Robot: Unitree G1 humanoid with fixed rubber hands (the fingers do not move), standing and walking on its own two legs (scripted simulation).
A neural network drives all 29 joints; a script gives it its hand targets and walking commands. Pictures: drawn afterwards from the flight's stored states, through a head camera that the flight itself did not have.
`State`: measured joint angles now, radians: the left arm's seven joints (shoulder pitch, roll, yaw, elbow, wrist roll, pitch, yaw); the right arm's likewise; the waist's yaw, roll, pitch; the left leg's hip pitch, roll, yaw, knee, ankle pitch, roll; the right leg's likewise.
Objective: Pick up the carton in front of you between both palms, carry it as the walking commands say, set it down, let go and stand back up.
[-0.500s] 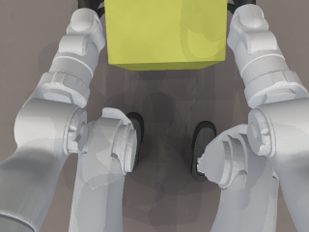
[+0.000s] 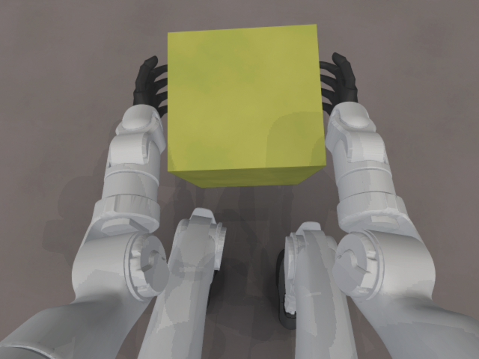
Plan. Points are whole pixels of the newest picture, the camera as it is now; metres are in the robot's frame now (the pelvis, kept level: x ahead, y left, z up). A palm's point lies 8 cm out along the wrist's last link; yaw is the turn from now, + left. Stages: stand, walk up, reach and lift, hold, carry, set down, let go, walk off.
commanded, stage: reach and lift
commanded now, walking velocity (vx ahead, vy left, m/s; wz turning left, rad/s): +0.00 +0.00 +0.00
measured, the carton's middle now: (246, 124) +0.48 +0.04 -0.13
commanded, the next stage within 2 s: none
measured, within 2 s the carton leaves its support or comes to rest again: neither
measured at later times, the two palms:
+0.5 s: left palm (110, 75) +0.44 +0.18 +0.09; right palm (406, 84) +0.46 -0.12 +0.09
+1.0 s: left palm out of the picture +0.41 +0.17 +0.25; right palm out of the picture +0.42 -0.13 +0.25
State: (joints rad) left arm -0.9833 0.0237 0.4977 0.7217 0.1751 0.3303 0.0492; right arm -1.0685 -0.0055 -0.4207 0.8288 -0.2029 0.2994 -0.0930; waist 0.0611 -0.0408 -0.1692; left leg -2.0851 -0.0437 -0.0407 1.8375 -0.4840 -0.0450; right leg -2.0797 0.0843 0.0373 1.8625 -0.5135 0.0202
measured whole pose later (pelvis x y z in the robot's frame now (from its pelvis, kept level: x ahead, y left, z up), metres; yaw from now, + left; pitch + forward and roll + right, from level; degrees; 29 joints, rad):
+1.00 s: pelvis +0.09 +0.00 +0.27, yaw +0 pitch +14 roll +0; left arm -0.36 -0.12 0.32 0.54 0.20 0.38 0.03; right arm -0.36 0.14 -0.30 0.55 -0.19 0.35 -0.06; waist 0.02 -0.01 -0.17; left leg -0.73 -0.03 -0.06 0.84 -0.35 -0.01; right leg -0.71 0.04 0.06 0.85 -0.38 0.00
